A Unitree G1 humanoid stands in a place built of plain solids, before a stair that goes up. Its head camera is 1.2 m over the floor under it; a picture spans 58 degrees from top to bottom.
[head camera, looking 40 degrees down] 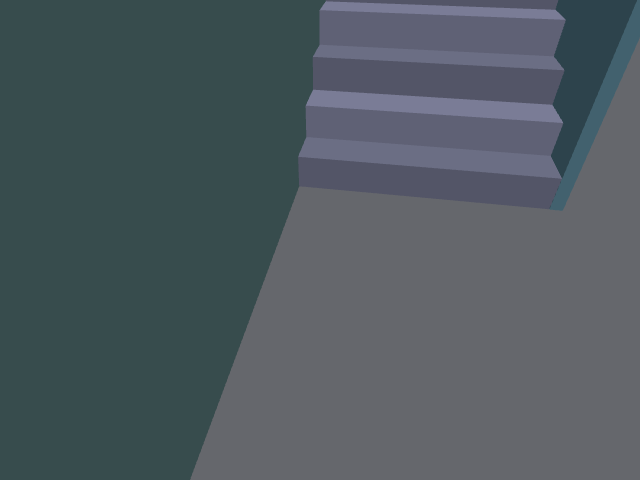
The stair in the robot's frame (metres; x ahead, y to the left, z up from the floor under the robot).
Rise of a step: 0.17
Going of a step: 0.21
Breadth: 1.20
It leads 9 degrees to the right of straight ahead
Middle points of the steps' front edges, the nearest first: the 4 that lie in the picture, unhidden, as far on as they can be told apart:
1.75 -0.49 0.17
1.96 -0.52 0.34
2.16 -0.56 0.51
2.37 -0.59 0.67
